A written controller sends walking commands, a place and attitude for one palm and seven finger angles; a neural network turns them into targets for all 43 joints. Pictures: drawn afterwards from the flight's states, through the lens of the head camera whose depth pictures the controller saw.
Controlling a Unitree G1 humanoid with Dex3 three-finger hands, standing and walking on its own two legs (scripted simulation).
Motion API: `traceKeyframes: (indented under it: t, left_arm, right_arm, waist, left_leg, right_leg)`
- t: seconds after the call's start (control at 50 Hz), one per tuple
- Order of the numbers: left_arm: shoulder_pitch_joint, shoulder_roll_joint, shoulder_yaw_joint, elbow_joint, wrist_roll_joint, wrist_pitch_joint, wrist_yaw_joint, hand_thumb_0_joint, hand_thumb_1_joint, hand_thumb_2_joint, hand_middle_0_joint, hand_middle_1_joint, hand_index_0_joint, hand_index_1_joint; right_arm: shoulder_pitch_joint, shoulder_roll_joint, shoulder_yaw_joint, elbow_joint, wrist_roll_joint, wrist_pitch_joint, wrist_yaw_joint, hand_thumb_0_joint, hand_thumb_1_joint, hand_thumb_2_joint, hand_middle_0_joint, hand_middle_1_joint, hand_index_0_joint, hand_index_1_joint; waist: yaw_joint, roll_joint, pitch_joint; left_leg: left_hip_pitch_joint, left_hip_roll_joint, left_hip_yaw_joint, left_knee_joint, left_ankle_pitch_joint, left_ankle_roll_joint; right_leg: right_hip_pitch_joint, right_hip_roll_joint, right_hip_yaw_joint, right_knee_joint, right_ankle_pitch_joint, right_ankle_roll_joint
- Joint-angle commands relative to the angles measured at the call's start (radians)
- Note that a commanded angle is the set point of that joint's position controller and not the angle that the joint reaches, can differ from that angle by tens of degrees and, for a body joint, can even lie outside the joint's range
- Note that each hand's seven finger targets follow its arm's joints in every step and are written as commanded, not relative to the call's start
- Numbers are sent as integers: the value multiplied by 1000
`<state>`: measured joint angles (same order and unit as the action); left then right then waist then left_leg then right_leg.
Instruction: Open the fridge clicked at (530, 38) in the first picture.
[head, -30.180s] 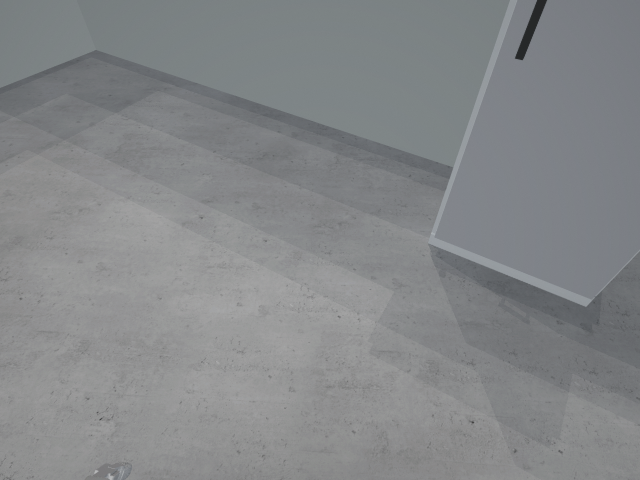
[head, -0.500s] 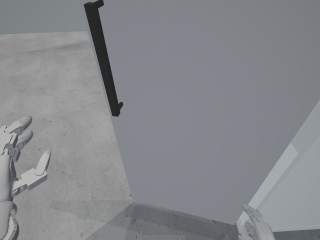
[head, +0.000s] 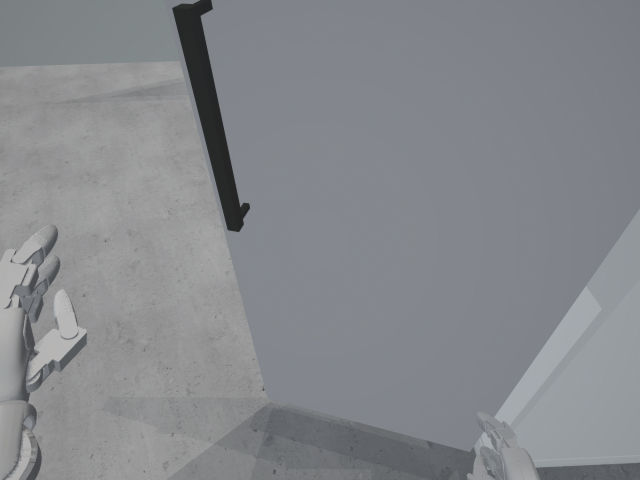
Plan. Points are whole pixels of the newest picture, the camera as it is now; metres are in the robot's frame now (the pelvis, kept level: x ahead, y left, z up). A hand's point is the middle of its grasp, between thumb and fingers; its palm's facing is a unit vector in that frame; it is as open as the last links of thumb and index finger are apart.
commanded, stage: step back with the hand held close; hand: left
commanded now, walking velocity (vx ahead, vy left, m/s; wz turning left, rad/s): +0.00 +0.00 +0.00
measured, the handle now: (222, 132) +0.47 +0.21 +0.23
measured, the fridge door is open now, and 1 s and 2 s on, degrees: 73 73 73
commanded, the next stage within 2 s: stop stepping back and stand still in 1.06 s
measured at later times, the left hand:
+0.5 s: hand (22, 370) +0.15 +0.30 +0.16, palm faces +0.43 -0.76 -0.48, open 7.4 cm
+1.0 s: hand out of the picture +0.04 +0.28 +0.17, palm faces +0.52 -0.72 -0.47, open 7.4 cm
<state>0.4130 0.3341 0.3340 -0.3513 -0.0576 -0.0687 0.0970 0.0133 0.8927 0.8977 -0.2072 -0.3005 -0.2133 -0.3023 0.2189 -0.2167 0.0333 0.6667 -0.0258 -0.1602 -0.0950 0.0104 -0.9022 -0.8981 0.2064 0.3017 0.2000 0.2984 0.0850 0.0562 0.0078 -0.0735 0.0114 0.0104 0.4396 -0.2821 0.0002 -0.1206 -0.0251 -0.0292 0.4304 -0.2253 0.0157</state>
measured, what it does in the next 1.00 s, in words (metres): shifts its weight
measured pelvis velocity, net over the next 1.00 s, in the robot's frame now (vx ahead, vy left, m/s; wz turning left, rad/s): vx -0.15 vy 0.01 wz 0.05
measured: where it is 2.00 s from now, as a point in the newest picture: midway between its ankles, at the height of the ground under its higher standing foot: outside the picture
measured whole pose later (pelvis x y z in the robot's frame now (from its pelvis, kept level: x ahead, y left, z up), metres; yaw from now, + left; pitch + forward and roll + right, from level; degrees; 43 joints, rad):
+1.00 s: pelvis -0.15 +0.01 -0.03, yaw +3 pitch -2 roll +1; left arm 0.45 0.42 0.48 -0.50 0.00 -0.31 0.15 0.01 0.89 0.90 -0.21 -0.30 -0.22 -0.30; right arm 0.24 -0.24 0.00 0.59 -0.02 -0.12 -0.07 0.01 -0.90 -0.90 0.21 0.30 0.20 0.30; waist 0.00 -0.04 0.07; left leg -0.52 -0.02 0.03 0.77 -0.46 0.04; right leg -0.51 -0.03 0.05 0.64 -0.12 0.03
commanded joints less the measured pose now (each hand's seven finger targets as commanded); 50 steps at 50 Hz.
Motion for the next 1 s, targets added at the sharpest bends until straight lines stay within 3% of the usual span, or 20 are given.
traceKeyframes:
  t: [0.0, 0.02, 0.04, 0.06, 0.1, 0.16, 0.2, 0.26, 0.3, 0.42, 0.48, 0.52, 0.58, 0.66, 0.72, 0.76, 0.82, 0.9, 0.92, 0.98]
  left_arm:
    - [-140, 199, 116, -221, -4, -65, 14, 0, 900, 900, -200, -300, -200, -300]
    - [-276, 324, 240, -293, 7, -117, 30, 0, 900, 900, -200, -300, -200, -300]
    - [-153, 245, 186, -193, 10, -126, 24, 0, 900, 900, -200, -300, -200, -300]
    - [-97, 208, 147, -174, 15, -123, 19, 0, 900, 900, -200, -300, -200, -300]
    - [-75, 202, 140, -214, 23, -136, 21, 0, 900, 900, -200, -300, -200, -300]
    - [23, 210, 157, -251, 23, -148, 33, 0, 900, 900, -200, -300, -200, -300]
    - [56, 249, 200, -303, 24, -156, 41, 0, 900, 900, -200, -300, -200, -300]
    - [92, 262, 226, -344, 21, -166, 47, 0, 900, 900, -200, -300, -200, -300]
    - [97, 280, 250, -354, 22, -171, 50, 0, 900, 900, -200, -300, -200, -300]
    - [59, 238, 231, -306, 37, -193, 53, 0, 900, 900, -200, -300, -200, -300]
    - [10, 213, 210, -288, 52, -205, 53, 0, 900, 900, -200, -300, -200, -300]
    - [-18, 205, 200, -290, 63, -214, 53, 0, 900, 900, -200, -300, -200, -300]
    - [-70, 211, 197, -308, 74, -230, 52, 0, 900, 900, -200, -300, -200, -300]
    - [-110, 238, 214, -360, 76, -253, 61, 0, 900, 900, -200, -300, -200, -300]
    - [-75, 253, 237, -370, 66, -267, 67, 0, 900, 900, -200, -300, -200, -300]
    - [-36, 254, 254, -360, 64, -276, 69, 0, 900, 900, -200, -300, -200, -300]
    - [8, 253, 272, -332, 61, -285, 67, 0, 900, 900, -200, -300, -200, -300]
    - [6, 262, 278, -296, 51, -282, 65, 0, 900, 900, -200, -300, -200, -300]
    - [-3, 255, 263, -296, 47, -280, 66, 0, 900, 900, -200, -300, -200, -300]
    - [-36, 273, 249, -316, 40, -280, 72, 0, 900, 900, -200, -300, -200, -300]
  right_arm:
    - [-155, -108, -47, -170, 5, -62, -9, 0, -900, -900, 200, 300, 200, 300]
    - [-151, -131, -44, -213, 19, -40, 0, 0, -900, -900, 200, 300, 200, 300]
    - [-139, -111, -42, -184, 11, -22, 0, 0, -900, -900, 200, 300, 200, 300]
    - [-141, -110, -46, -187, 10, -10, 5, 0, -900, -900, 200, 300, 200, 300]
    - [-135, -118, -54, -203, 6, 7, 7, 0, -900, -900, 200, 300, 200, 300]
    - [-122, -127, -65, -232, 9, 31, 8, 0, -900, -900, 200, 300, 200, 300]
    - [-128, -131, -71, -251, 9, 41, 5, 0, -900, -900, 200, 300, 200, 300]
    - [-127, -124, -76, -279, 14, 61, 3, 0, -900, -900, 200, 300, 200, 300]
    - [-129, -128, -80, -287, 14, 65, 1, 0, -900, -900, 200, 300, 200, 300]
    - [-108, -142, -82, -289, 19, 48, -5, 0, -900, -900, 200, 300, 200, 300]
    - [-99, -153, -83, -285, 23, 32, -2, 0, -900, -900, 200, 300, 200, 300]
    - [-90, -154, -81, -283, 24, 20, 0, 0, -900, -900, 200, 300, 200, 300]
    - [-76, -154, -84, -280, 21, 8, 3, 0, -900, -900, 200, 300, 200, 300]
    - [-65, -144, -79, -270, 14, -15, 3, 0, -900, -900, 200, 300, 200, 300]
    - [-60, -131, -75, -258, 14, -28, 5, 0, -900, -900, 200, 300, 200, 300]
    - [-57, -132, -77, -254, 13, -32, 8, 0, -900, -900, 200, 300, 200, 300]
    - [-47, -132, -83, -254, 15, -33, 12, 0, -900, -900, 200, 300, 200, 300]
    - [-42, -138, -90, -239, 12, -25, 20, 0, -900, -900, 200, 300, 200, 300]
    - [-39, -128, -85, -231, 17, -20, 22, 0, -900, -900, 200, 300, 200, 300]
    - [-16, -127, -85, -201, 16, -3, 23, 0, -900, -900, 200, 300, 200, 300]
  waist:
    - [-1, -14, -54]
    - [-46, -53, 8]
    - [-54, -122, -9]
    - [-56, -147, -9]
    - [-57, -85, -65]
    - [-57, -4, -165]
    - [-50, 33, -221]
    - [-52, -1, -233]
    - [-50, 2, -222]
    - [-57, 61, -118]
    - [-63, 86, -50]
    - [-67, 62, -29]
    - [-76, -20, -7]
    - [-78, -20, -15]
    - [-75, -8, -71]
    - [-74, 15, -82]
    - [-73, -26, -85]
    - [-81, -116, -56]
    - [-85, -153, -52]
    - [-104, -173, -63]
  left_leg:
    - [-73, -3, 19, -85, 212, 24]
    - [-145, 13, 9, -35, 144, 37]
    - [-138, 6, -1, -5, 128, 38]
    - [-126, 1, 2, 20, 136, 37]
    - [-125, 8, 3, 25, 207, 29]
    - [-120, 36, -11, -8, 361, 25]
    - [-117, 52, -26, -14, 469, 23]
    - [-175, 65, -34, -14, 455, 29]
    - [-234, 69, -50, -33, 390, 34]
    - [-499, 115, -90, -124, 43, 81]
    - [-679, 134, -118, -167, -282, 112]
    - [-732, 127, -127, -155, -387, 120]
    - [-727, 88, -117, -77, -469, 115]
    - [-644, 57, -112, -24, -459, 99]
    - [-579, 47, -116, -6, -381, 87]
    - [-608, 52, -119, -4, -414, 92]
    - [-643, 50, -110, 23, -420, 88]
    - [-574, 21, -87, 146, -407, 70]
    - [-515, 13, -77, 192, -391, 62]
    - [-313, -3, -63, 315, -348, 49]
  right_leg:
    - [56, 11, -14, -64, 150, -17]
    - [-45, -36, 102, -122, 204, -20]
    - [-64, -68, 109, -126, 210, -29]
    - [-90, -84, 130, -135, 226, -34]
    - [-65, -99, 111, -95, 315, -41]
    - [-3, -68, 72, -3, 413, -22]
    - [31, -50, 45, 53, 465, -13]
    - [49, -33, 49, 93, 477, -5]
    - [72, -29, 52, 112, 465, -2]
    - [133, 7, 49, 218, 320, 16]
    - [166, 17, 58, 268, 206, 16]
    - [164, 14, 74, 268, 164, 13]
    - [72, -6, 131, 194, 20, -1]
    - [-52, -27, 165, 116, -142, -18]
    - [-65, -33, 167, 126, -84, -26]
    - [-46, -26, 177, 145, -85, -24]
    - [-35, -38, 201, 139, -79, -29]
    - [-192, -90, 284, 38, -201, -58]
    - [-269, -106, 281, 5, -261, -62]
    - [-517, -129, 248, -74, -455, -64]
